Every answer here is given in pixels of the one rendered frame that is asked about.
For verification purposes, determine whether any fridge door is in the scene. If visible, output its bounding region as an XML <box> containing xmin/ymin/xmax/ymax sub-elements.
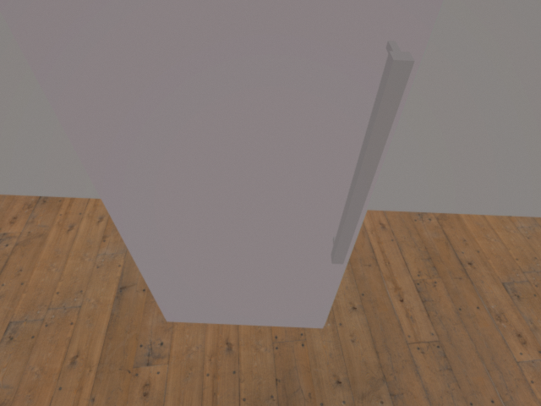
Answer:
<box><xmin>0</xmin><ymin>0</ymin><xmax>444</xmax><ymax>328</ymax></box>

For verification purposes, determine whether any handle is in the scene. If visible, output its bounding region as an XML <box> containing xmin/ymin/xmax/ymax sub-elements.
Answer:
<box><xmin>331</xmin><ymin>41</ymin><xmax>415</xmax><ymax>264</ymax></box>

